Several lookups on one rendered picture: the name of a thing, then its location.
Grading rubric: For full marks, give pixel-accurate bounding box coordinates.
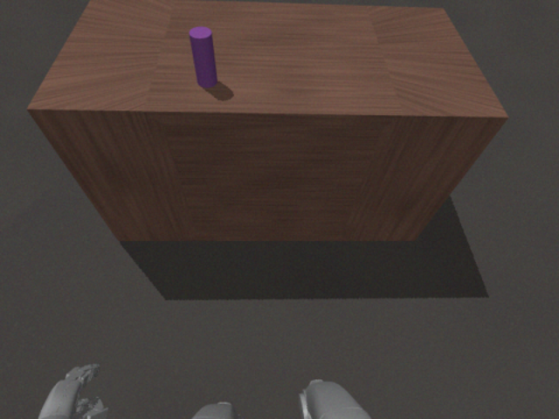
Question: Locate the can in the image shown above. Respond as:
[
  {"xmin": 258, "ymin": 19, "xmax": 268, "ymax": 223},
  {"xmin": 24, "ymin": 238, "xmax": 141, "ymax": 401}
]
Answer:
[{"xmin": 189, "ymin": 26, "xmax": 217, "ymax": 88}]

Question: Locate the left robot hand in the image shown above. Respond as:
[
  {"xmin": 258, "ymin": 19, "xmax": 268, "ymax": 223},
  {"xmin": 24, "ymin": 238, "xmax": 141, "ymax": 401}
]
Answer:
[{"xmin": 38, "ymin": 364, "xmax": 108, "ymax": 419}]

